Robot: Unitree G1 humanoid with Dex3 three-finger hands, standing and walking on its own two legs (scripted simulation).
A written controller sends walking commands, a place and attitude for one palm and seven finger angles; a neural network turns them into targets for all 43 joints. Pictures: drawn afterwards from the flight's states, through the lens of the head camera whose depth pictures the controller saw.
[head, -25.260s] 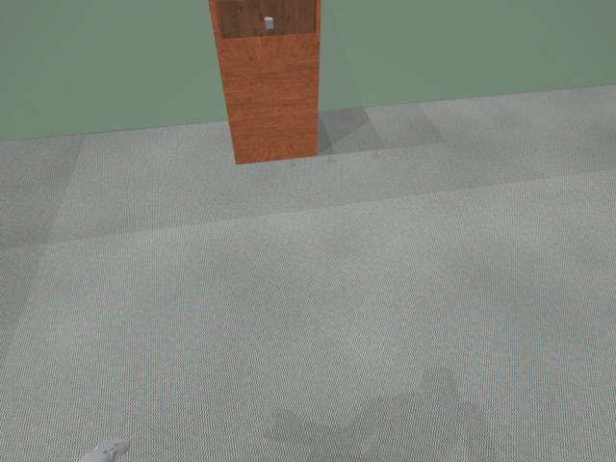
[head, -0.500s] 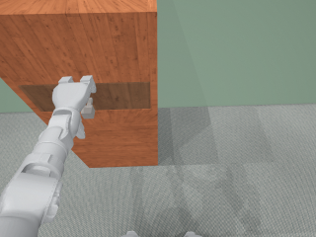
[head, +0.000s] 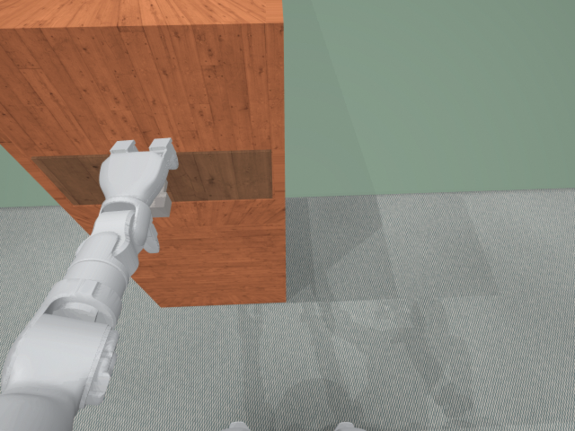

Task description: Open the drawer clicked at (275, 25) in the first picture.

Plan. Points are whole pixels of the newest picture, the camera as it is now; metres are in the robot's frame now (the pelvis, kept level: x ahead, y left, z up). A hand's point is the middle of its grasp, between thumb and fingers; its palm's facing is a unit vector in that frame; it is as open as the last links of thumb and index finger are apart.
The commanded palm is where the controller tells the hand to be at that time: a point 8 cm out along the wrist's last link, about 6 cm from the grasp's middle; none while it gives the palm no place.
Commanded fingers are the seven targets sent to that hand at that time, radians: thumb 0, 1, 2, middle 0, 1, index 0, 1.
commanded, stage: lower the fingers behind the handle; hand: left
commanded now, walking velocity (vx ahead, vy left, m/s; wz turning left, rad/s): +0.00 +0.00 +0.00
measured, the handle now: (160, 196) +0.50 +0.22 -0.04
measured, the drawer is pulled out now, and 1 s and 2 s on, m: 0.00 0.00 0.00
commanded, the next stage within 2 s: close the thumb around the handle in 1.40 s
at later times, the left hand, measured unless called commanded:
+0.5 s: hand (166, 209) +0.46 +0.20 -0.02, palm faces -0.01 -0.03 -1.00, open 13.6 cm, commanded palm +0.45 +0.21 +0.03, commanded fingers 0.00 -0.50 0.30 -0.30 -1.20 -0.30 -1.20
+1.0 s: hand (164, 212) +0.46 +0.20 -0.03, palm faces -0.03 -0.01 -1.00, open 13.7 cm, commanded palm +0.44 +0.21 +0.00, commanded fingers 0.00 -0.50 0.30 -0.30 -1.20 -0.30 -1.20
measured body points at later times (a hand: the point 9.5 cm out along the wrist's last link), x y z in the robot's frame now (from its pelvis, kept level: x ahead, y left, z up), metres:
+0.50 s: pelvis -0.01 +0.00 -0.02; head +0.10 +0.00 +0.41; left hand +0.45 +0.20 +0.03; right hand -0.01 -0.27 -0.16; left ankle -0.01 +0.10 -0.71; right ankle -0.01 -0.11 -0.71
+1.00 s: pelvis -0.04 +0.00 -0.04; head +0.07 +0.00 +0.39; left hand +0.45 +0.20 +0.03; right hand -0.03 -0.28 -0.16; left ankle -0.01 +0.10 -0.71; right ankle -0.01 -0.11 -0.71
